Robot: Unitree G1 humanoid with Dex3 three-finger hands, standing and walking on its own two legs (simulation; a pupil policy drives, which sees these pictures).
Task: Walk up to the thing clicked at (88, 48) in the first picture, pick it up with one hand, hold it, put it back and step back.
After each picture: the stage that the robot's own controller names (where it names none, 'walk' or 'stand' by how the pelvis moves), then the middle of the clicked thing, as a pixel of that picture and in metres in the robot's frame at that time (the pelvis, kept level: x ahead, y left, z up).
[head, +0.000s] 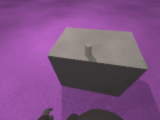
stand; (88, 49) +0.64 +0.06 +0.01
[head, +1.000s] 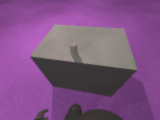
rise first; (73, 49) +0.56 +0.21 +0.03
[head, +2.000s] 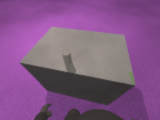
stand; (67, 57) +0.46 +0.23 +0.03
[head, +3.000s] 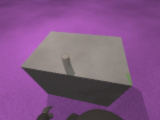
stand; (66, 60) +0.46 +0.23 +0.01
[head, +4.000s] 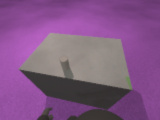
stand; (64, 63) +0.44 +0.24 +0.01
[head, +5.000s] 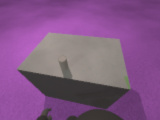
stand; (63, 63) +0.44 +0.25 +0.00
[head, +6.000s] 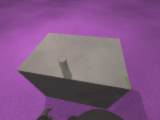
stand; (63, 63) +0.43 +0.25 +0.00
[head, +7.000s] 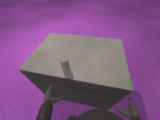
rise first; (64, 63) +0.43 +0.24 +0.01
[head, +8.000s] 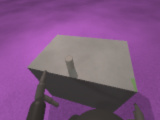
go down; (69, 63) +0.45 +0.23 +0.01
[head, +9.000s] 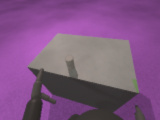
go down; (70, 62) +0.44 +0.23 +0.01
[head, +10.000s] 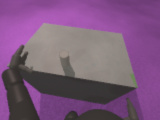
go down; (64, 59) +0.43 +0.20 +0.04
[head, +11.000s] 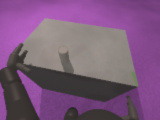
approach; (64, 55) +0.45 +0.21 +0.05
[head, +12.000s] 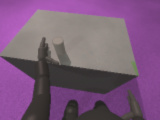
close in; (59, 47) +0.48 +0.22 +0.09
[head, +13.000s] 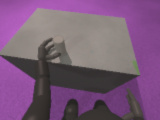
close; (60, 45) +0.48 +0.21 +0.10
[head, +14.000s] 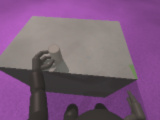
lift; (56, 54) +0.43 +0.22 +0.09
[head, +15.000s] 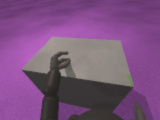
close; (67, 63) +0.45 +0.22 +0.04
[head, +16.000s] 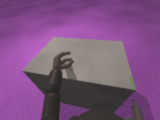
close; (68, 65) +0.43 +0.22 +0.03
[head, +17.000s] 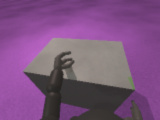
close; (67, 65) +0.43 +0.22 +0.02
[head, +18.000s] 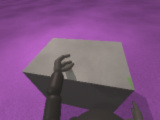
close; (67, 66) +0.43 +0.22 +0.02
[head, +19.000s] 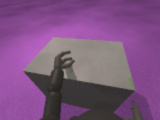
close; (68, 65) +0.43 +0.22 +0.02
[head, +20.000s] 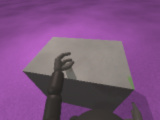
close; (67, 65) +0.44 +0.22 +0.02
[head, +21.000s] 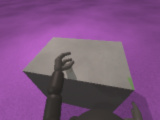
close; (68, 65) +0.43 +0.22 +0.02
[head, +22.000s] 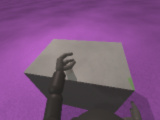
close; (68, 66) +0.43 +0.22 +0.02
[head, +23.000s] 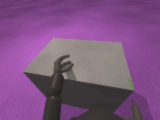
close; (67, 66) +0.43 +0.22 +0.02
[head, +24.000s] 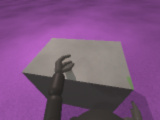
close; (67, 66) +0.43 +0.22 +0.02
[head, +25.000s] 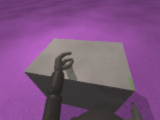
close; (68, 66) +0.43 +0.22 +0.02
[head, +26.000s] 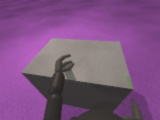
close; (66, 66) +0.43 +0.22 +0.02
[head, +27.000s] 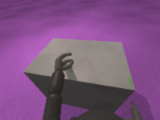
close; (68, 66) +0.43 +0.22 +0.02
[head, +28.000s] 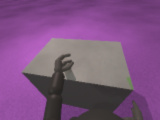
close; (67, 66) +0.43 +0.22 +0.02
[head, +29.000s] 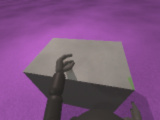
close; (67, 66) +0.43 +0.22 +0.02
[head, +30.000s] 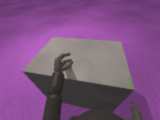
close; (67, 65) +0.43 +0.22 +0.02
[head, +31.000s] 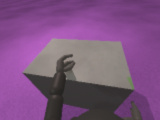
close; (67, 66) +0.43 +0.22 +0.02
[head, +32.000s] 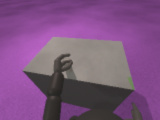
close; (67, 65) +0.43 +0.22 +0.02
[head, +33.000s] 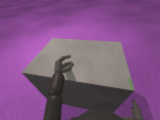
close; (67, 66) +0.43 +0.22 +0.02
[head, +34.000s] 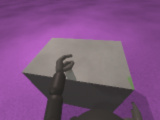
close; (67, 66) +0.43 +0.22 +0.02
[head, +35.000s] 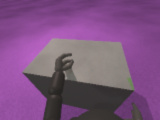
close; (67, 66) +0.43 +0.22 +0.02
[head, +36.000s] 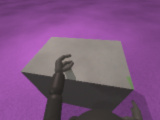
close; (66, 65) +0.43 +0.22 +0.02
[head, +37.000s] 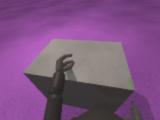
close; (67, 67) +0.43 +0.22 +0.02
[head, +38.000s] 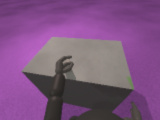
close; (67, 65) +0.43 +0.22 +0.02
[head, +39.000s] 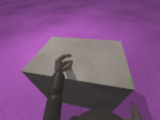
close; (67, 65) +0.43 +0.22 +0.02
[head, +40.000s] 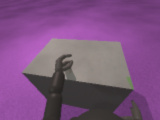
close; (67, 66) +0.43 +0.22 +0.02
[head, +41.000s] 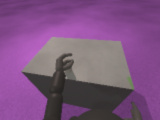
close; (67, 66) +0.43 +0.22 +0.02
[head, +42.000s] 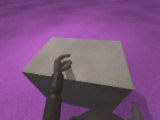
close; (66, 65) +0.43 +0.22 +0.02
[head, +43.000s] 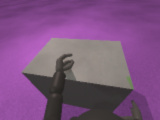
close; (66, 66) +0.43 +0.22 +0.02
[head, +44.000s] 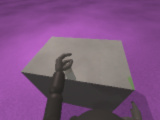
close; (67, 66) +0.43 +0.22 +0.02
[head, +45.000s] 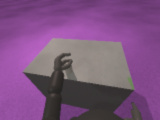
close; (68, 66) +0.43 +0.22 +0.02
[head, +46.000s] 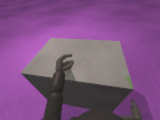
close; (66, 66) +0.43 +0.22 +0.02
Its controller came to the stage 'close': yes
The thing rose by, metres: 0.00
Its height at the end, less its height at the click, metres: +0.00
